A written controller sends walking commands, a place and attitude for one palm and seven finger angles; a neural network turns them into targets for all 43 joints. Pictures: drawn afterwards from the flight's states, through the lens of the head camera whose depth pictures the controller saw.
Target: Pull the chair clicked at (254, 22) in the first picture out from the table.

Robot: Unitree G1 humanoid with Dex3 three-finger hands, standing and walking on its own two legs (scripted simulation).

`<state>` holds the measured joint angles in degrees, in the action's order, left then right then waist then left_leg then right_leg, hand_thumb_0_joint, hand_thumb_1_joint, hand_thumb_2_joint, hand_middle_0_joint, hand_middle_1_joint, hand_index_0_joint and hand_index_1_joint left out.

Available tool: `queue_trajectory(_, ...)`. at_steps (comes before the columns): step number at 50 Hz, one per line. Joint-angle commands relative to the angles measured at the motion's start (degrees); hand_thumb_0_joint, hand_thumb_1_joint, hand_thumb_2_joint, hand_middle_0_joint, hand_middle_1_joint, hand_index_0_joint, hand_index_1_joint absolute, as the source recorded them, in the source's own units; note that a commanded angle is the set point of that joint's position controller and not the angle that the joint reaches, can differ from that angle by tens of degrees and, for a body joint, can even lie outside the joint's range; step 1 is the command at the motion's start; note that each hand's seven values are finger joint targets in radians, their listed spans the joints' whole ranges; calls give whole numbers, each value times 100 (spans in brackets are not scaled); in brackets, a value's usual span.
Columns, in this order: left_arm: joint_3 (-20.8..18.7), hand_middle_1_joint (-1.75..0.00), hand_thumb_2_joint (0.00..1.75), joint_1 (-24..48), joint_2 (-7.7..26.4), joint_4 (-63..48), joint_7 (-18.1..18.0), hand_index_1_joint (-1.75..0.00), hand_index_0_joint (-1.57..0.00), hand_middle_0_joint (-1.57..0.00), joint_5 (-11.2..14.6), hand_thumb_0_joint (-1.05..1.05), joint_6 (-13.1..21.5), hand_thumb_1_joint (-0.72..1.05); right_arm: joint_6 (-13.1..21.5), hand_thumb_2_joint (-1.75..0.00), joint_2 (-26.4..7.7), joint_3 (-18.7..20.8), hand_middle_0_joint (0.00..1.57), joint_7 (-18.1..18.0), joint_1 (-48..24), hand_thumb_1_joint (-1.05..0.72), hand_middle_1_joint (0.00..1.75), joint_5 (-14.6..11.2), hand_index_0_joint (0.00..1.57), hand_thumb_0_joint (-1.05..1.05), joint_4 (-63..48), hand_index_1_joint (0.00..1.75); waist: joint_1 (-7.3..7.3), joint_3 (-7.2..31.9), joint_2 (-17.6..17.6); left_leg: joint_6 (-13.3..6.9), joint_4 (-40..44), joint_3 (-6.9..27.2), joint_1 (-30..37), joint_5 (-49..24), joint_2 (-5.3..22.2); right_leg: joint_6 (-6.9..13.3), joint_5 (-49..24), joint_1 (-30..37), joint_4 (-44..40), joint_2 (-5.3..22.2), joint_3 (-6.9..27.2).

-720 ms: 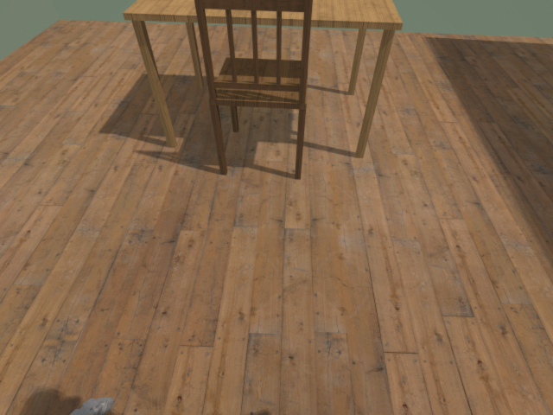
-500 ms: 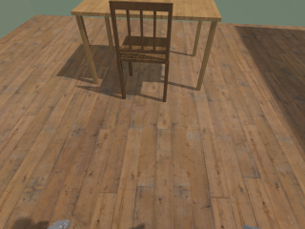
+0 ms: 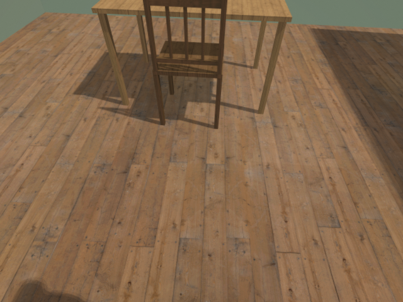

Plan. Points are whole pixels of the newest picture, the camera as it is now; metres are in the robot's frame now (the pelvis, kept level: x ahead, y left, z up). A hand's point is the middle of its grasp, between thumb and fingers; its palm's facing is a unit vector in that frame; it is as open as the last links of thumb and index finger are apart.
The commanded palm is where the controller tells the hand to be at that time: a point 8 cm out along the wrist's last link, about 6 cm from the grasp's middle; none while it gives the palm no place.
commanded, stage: stand and wait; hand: left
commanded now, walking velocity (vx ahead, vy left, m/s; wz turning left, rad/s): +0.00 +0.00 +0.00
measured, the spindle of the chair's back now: (186, 34) +1.43 +0.16 -0.09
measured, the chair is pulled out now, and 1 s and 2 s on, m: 0.00 0.00 0.00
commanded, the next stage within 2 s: look at it before walking up in 0.10 s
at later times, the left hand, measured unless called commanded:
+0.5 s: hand out of the picture +0.08 +0.24 -0.16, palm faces -0.04 -0.94 -0.33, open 7.4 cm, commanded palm none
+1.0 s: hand out of the picture +0.06 +0.23 -0.17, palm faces -0.03 -0.96 -0.27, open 7.4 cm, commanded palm none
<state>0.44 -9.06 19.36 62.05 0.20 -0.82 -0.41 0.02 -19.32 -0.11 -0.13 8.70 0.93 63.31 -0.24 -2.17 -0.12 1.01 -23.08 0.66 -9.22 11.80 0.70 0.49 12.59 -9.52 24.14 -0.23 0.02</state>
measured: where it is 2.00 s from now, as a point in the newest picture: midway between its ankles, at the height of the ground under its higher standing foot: (202, 273)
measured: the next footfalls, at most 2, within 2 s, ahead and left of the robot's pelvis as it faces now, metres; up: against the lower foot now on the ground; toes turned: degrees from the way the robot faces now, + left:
right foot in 1.50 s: +0.35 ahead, -0.11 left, +0.00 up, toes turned -10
left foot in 1.92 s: +0.51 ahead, +0.13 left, +0.00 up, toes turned +11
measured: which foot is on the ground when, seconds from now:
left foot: down 0.00-1.00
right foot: down 0.00-1.00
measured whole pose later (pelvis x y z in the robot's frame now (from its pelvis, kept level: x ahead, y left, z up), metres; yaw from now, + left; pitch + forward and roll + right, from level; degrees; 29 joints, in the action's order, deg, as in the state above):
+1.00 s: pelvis +0.03 +0.01 +0.00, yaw -1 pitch -1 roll -1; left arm 0.2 -13.1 16.1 61.7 0.4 -1.4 -0.7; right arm -0.6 -16.0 -0.4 0.2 11.0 1.6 63.4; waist 0.3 0.6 -0.1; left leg 0.0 -29.2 -0.1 -10.9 20.0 1.2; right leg 0.4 15.7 -9.4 25.6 -0.7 0.5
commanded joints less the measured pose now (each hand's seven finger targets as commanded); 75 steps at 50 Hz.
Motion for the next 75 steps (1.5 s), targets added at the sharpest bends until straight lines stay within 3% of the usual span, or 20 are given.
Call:
queue_trajectory(1,-218,-30,90,269,1166,-349,-76,-30,-20,-20,27,0,148,90,161,-90,-1124,200,20,-54,-341,-90,30,-25,20,0,-354,30,46,209,35,-253,420,513,-62,-201,541,152,167,-180,-618,678,688)
queue_trajectory(41,-207,-30,90,238,1144,-324,-92,-30,-20,-20,20,0,189,90,172,-90,-1117,192,20,-56,-443,-90,30,-51,20,0,-308,30,38,436,58,-230,453,457,284,-883,611,121,-865,110,-581,706,632)
queue_trajectory(43,-51,-30,90,-190,443,-123,-111,-30,-20,-20,16,0,68,90,62,-90,-390,15,20,-22,-71,-90,30,1,20,0,-139,30,54,387,124,-128,357,317,176,27,511,29,354,40,-617,661,619)
queue_trajectory(45,-99,-30,90,-415,507,-117,-59,-30,-20,-20,-27,0,9,90,6,-90,-358,44,20,2,87,-90,30,38,20,0,-141,30,90,-21,327,-158,183,220,-324,1339,347,130,1777,-236,-789,653,868)
queue_trajectory(48,-225,-30,90,-775,639,-165,-9,-30,-20,-20,-42,0,8,90,22,-90,-233,75,20,17,223,-90,30,56,20,0,-268,30,176,-451,826,-151,-648,-114,-1109,1600,82,458,2642,-256,-1104,975,1463)
queue_trajectory(51,-339,-30,90,-1064,639,-219,-33,-30,-20,-20,-24,0,114,90,121,-90,-71,135,20,24,343,-90,30,36,20,0,-381,30,145,-398,937,-172,-1315,-341,-1288,1243,172,851,2347,-106,-1238,1444,1883)
queue_trajectory(53,-358,-30,90,-959,477,-261,-34,-30,-20,-20,-22,0,162,90,219,-90,63,152,20,31,701,-90,30,8,20,0,-318,30,-60,-296,556,-200,-587,-413,-530,1003,247,796,1499,-463,-687,1259,1336)
queue_trajectory(54,-335,-30,90,-858,300,-302,-17,-30,-20,-20,-8,0,155,90,255,-90,31,173,20,12,1057,-90,30,-1,20,0,-199,30,-213,-302,160,-272,-202,-228,200,949,323,615,1308,-999,-145,842,870)
queue_trajectory(55,-303,-30,90,-683,24,-403,8,-30,-20,-20,-21,0,136,90,283,-90,-202,264,20,-4,1626,-90,30,40,20,0,-3,30,-415,-448,-878,-581,405,895,712,1170,993,323,1345,-1785,1083,237,201)
queue_trajectory(56,-243,-30,90,-335,-240,-584,8,-30,-20,-20,-33,0,180,90,316,-90,-501,370,20,-61,2274,-90,30,74,20,0,170,30,-637,-616,-1865,-1082,1239,2311,1153,1117,1975,83,1773,-2786,2602,-158,-540)
queue_trajectory(57,-260,-30,90,-19,-168,-772,-17,-30,-20,-20,-60,0,234,90,339,-90,-341,332,20,-126,2492,-90,30,52,20,0,221,30,-641,-881,-1307,-1441,1294,2617,1271,346,2291,114,1844,-3382,3414,188,-69)
queue_trajectory(59,-283,-30,90,10,-245,-681,65,-30,-20,-20,-50,0,316,90,434,-90,5,272,20,-167,2303,-90,30,16,20,0,171,30,-435,-717,-331,-1493,1007,1967,1411,-1173,2145,86,1383,-3509,3819,566,44)
queue_trajectory(61,-296,-30,90,-117,-486,-599,114,-30,-20,-20,-51,0,278,90,510,-90,155,260,20,-198,2204,-90,30,27,20,0,186,30,-268,-503,-534,-1285,1015,1134,1303,-1653,1786,3,1032,-3167,3706,662,-120)
queue_trajectory(63,-290,-30,90,-41,-626,-617,148,-30,-20,-20,-48,0,219,90,551,-90,299,250,20,-217,2226,-90,30,10,20,0,248,30,-210,-573,-682,-1157,1147,668,1057,-1631,1540,-47,618,-2973,3319,691,-301)
queue_trajectory(67,-263,-30,90,467,-841,-767,184,-30,-20,-20,-27,0,224,90,548,-90,435,245,20,-236,2456,-90,30,33,20,0,411,30,-283,-640,-805,-963,1141,74,1032,-2209,1259,12,96,-2543,1994,502,-753)
queue_trajectory(69,-273,-30,90,625,-829,-797,175,-30,-20,-20,-20,0,241,90,530,-90,446,250,20,-228,2549,-90,30,45,20,0,500,30,-297,-630,-776,-928,1036,13,989,-2728,1288,119,36,-2118,1611,339,-891)
queue_trajectory(71,-315,-30,90,316,-743,-723,153,-30,-20,-20,-20,0,247,90,513,-90,345,273,20,-237,2417,-90,30,23,20,0,514,30,-56,-496,-728,-895,642,-141,861,-3666,1360,259,-18,-1407,1401,183,-933)
queue_trajectory(73,-417,-30,90,-827,-500,-401,110,-30,-20,-20,-54,0,293,90,498,-90,231,308,20,-227,2189,-90,30,-15,20,0,471,30,500,45,-525,-703,-694,-376,634,-4105,1211,381,-283,35,927,-4,-999)
queue_trajectory(74,-511,-30,90,-1649,-199,-184,60,-30,-20,-20,-96,0,359,90,493,-90,298,313,20,-181,2147,-90,30,-44,20,0,396,30,849,511,-189,-532,-1901,-434,-247,-3346,1006,540,-398,1399,746,298,-592)
queue_trajectory(75,-671,-30,90,-2353,413,-24,-39,-30,-20,-20,-126,0,419,90,521,-90,683,254,20,-119,2343,-90,30,-118,20,0,278,30,1015,1142,1013,-334,-3941,-679,-1683,-448,338,1072,-7,2562,246,1914,1484)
